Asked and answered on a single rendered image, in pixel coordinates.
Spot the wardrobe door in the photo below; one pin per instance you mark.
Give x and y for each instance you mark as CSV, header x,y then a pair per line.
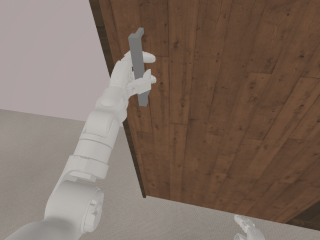
x,y
311,214
232,122

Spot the left robot upper arm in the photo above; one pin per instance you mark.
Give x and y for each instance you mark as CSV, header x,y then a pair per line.
x,y
74,209

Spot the left robot forearm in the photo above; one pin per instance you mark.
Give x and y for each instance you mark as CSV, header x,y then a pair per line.
x,y
90,159

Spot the right robot hand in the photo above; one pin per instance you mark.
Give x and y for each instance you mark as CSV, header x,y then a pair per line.
x,y
248,227

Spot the handle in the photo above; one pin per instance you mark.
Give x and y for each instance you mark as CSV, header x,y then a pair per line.
x,y
136,52

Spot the left robot hand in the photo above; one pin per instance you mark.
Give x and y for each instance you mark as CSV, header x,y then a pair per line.
x,y
122,75

